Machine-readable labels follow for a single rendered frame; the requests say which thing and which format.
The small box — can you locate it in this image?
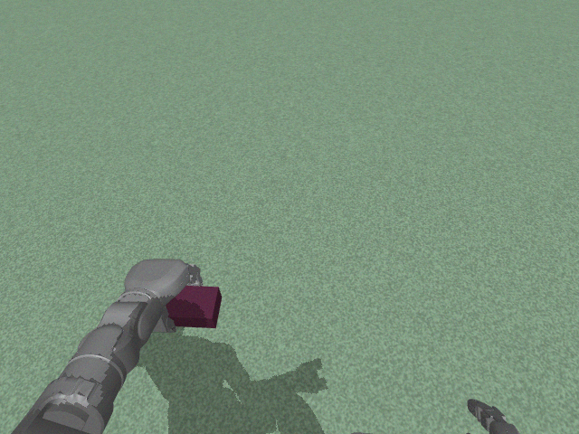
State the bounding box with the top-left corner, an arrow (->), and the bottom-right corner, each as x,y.
166,286 -> 222,328

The left robot arm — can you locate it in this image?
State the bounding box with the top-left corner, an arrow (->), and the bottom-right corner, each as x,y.
11,288 -> 163,434

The left robot hand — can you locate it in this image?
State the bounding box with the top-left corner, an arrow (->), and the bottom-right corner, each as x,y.
124,259 -> 204,333

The right robot hand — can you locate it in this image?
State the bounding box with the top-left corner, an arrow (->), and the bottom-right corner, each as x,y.
467,399 -> 519,434

